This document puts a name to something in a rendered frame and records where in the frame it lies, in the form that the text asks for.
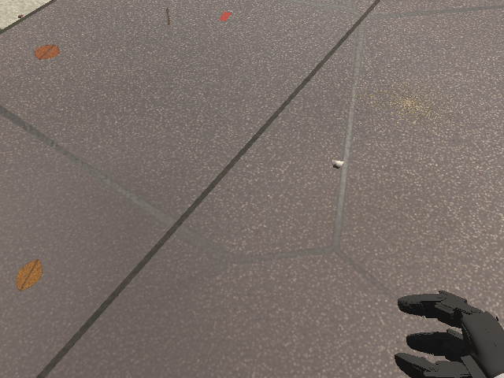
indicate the robot right hand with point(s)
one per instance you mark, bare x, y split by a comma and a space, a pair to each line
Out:
476, 353

